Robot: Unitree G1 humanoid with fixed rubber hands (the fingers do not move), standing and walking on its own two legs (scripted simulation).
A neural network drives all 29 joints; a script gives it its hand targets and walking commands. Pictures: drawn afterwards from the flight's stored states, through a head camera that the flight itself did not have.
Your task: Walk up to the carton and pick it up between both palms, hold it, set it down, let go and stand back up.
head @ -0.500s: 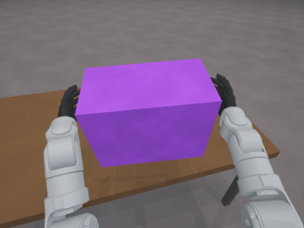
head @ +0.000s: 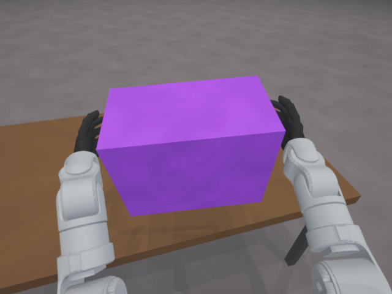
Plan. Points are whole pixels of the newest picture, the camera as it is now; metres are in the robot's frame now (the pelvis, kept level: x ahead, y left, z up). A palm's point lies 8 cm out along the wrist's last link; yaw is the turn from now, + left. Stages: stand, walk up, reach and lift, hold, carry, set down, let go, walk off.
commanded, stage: hold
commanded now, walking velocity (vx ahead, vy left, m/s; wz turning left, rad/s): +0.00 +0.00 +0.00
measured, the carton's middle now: (191, 149) +0.39 +0.01 +0.13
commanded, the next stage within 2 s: none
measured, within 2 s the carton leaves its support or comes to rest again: neither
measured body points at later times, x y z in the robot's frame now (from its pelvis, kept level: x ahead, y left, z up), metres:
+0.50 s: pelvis +0.00 +0.00 +0.00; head -0.04 +0.02 +0.45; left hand +0.36 +0.21 +0.17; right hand +0.37 -0.18 +0.19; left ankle +0.04 +0.13 -0.75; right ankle +0.00 -0.11 -0.75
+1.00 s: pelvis +0.00 +0.00 +0.00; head -0.04 +0.02 +0.45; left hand +0.36 +0.20 +0.17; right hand +0.37 -0.18 +0.19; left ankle +0.04 +0.13 -0.75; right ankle +0.00 -0.11 -0.75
